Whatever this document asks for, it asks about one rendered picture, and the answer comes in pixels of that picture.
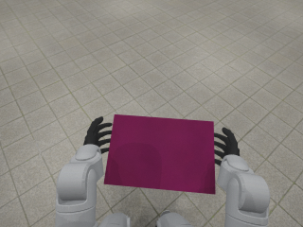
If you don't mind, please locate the robot left forearm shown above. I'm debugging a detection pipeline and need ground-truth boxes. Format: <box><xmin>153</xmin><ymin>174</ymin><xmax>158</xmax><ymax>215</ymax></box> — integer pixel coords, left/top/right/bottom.
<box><xmin>55</xmin><ymin>144</ymin><xmax>104</xmax><ymax>227</ymax></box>

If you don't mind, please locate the robot right forearm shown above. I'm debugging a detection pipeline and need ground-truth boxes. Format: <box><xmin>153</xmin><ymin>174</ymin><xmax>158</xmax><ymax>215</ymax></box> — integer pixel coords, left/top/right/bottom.
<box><xmin>217</xmin><ymin>154</ymin><xmax>271</xmax><ymax>227</ymax></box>

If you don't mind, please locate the right robot thigh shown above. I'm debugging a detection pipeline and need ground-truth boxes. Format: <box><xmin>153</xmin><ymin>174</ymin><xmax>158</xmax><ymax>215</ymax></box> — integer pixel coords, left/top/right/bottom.
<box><xmin>156</xmin><ymin>212</ymin><xmax>194</xmax><ymax>227</ymax></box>

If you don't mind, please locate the robot right hand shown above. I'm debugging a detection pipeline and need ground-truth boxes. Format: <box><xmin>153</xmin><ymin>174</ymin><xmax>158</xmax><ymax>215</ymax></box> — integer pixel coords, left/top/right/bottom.
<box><xmin>214</xmin><ymin>127</ymin><xmax>240</xmax><ymax>166</ymax></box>

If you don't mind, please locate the right robot shin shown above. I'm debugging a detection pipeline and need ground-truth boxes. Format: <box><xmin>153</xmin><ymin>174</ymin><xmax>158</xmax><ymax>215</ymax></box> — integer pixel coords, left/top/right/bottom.
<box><xmin>160</xmin><ymin>210</ymin><xmax>170</xmax><ymax>218</ymax></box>

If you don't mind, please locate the carton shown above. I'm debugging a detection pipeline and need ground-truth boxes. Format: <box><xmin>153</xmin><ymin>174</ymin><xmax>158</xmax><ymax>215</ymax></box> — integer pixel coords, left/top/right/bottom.
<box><xmin>104</xmin><ymin>114</ymin><xmax>216</xmax><ymax>195</ymax></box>

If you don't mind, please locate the robot left hand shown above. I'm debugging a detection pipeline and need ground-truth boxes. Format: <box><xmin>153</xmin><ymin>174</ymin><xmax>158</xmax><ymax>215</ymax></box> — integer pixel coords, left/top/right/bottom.
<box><xmin>83</xmin><ymin>116</ymin><xmax>113</xmax><ymax>154</ymax></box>

